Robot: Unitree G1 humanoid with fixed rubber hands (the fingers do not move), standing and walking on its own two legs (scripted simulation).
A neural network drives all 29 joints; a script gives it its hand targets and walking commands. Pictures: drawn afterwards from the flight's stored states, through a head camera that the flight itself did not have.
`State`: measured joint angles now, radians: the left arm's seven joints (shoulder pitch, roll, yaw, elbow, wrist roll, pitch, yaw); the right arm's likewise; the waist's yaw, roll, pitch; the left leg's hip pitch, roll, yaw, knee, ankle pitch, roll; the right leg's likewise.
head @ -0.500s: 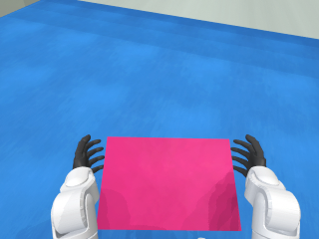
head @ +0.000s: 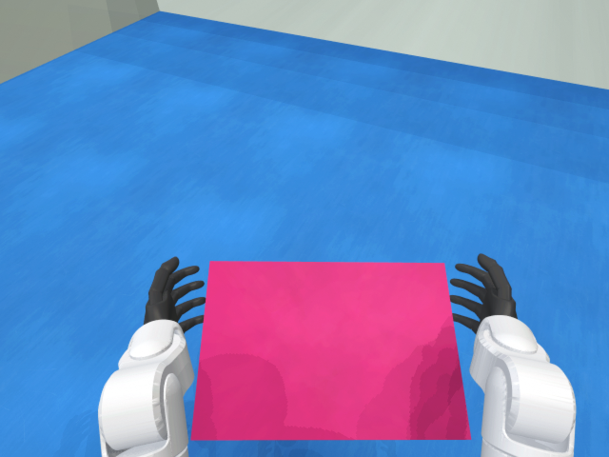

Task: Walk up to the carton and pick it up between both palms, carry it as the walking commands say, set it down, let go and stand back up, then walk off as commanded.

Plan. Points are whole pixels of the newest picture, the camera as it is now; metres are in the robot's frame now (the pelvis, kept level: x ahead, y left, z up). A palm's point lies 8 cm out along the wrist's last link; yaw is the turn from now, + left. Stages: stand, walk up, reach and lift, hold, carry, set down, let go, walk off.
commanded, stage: carry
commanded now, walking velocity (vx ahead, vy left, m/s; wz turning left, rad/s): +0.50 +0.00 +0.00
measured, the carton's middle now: (325, 348) +0.26 +0.01 +0.00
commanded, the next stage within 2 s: none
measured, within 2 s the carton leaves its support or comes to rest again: neither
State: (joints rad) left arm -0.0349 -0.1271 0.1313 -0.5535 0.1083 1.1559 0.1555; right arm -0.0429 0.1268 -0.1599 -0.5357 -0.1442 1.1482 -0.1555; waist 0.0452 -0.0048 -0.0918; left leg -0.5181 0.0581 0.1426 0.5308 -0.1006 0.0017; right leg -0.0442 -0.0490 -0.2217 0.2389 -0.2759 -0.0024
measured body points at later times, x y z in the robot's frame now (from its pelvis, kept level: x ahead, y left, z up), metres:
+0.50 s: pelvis +0.31 -0.03 -0.02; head +0.32 -0.03 +0.43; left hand +0.58 +0.15 +0.08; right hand +0.56 -0.23 +0.08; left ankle +0.16 +0.10 -0.74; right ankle +0.39 -0.13 -0.75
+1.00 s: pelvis +0.61 -0.01 +0.00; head +0.63 +0.00 +0.44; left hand +0.88 +0.16 +0.07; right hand +0.86 -0.21 +0.08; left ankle +0.65 +0.07 -0.75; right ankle +0.47 -0.12 -0.66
